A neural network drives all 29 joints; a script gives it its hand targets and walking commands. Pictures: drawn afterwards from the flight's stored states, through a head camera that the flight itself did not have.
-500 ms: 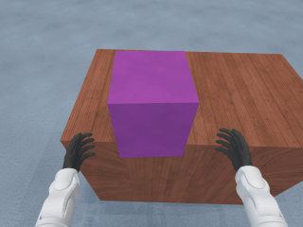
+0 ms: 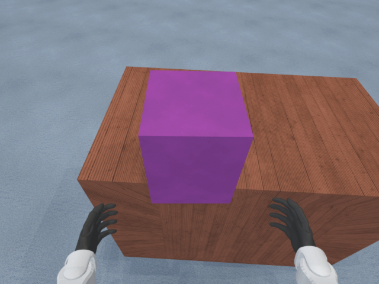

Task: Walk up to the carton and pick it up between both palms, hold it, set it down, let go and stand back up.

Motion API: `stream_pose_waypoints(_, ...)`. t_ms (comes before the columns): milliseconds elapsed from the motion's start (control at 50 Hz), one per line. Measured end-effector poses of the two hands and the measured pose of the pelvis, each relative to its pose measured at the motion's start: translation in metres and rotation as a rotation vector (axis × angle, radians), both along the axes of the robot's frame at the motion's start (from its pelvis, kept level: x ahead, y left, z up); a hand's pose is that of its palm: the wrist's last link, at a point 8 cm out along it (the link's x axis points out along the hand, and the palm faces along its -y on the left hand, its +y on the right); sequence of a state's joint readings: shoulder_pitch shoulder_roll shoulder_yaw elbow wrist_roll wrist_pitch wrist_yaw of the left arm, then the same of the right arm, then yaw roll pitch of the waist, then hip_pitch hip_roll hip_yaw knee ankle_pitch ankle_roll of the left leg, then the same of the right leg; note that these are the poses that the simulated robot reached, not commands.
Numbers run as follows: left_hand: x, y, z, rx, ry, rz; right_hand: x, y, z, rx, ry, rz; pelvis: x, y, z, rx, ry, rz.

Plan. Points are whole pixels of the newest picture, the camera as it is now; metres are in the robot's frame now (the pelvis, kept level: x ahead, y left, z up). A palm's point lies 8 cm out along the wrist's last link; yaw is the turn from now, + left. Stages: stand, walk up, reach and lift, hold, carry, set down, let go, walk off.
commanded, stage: set down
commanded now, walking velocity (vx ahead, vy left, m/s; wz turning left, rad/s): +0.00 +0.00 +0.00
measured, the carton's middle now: (192, 139) +0.44 +0.01 +0.06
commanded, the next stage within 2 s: let go in 0.74 s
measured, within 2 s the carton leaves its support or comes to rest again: neither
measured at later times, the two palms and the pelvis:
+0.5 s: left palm (84, 283) +0.16 +0.23 -0.08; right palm (299, 280) +0.16 -0.21 -0.06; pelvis +0.00 +0.00 +0.00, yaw +0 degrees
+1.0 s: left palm out of the picture +0.13 +0.23 -0.10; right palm out of the picture +0.13 -0.22 -0.09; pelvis -0.01 +0.00 +0.00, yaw +0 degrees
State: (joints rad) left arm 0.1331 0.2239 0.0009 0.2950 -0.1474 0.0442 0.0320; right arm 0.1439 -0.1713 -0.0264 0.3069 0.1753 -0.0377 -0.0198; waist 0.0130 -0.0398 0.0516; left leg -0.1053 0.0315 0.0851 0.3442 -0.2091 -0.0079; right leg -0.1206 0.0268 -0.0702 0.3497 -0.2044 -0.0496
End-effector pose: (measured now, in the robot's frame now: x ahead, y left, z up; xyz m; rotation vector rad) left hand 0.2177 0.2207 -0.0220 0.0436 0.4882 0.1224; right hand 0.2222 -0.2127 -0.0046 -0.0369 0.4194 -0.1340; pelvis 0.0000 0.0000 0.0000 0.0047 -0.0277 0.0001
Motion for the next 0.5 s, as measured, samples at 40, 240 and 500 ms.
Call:
stream_pose_waypoints(40,-0.004,0.001,-0.003,0.003,0.017,-0.001,-0.004,0.001,-0.004,-0.005,0.017,0.002,0.001,0.001,0.0,0.0,-0.004,-0.001)
stream_pose_waypoints(240,-0.029,0.004,-0.026,0.026,0.13,-0.007,-0.031,0.003,-0.03,-0.039,0.119,0.02,0.004,0.003,0.0,-0.002,-0.019,-0.005)
stream_pose_waypoints(500,-0.061,0.008,-0.054,0.064,0.244,-0.017,-0.063,0.0,-0.058,-0.067,0.218,0.031,0.001,0.005,-0.002,-0.005,-0.035,-0.001)
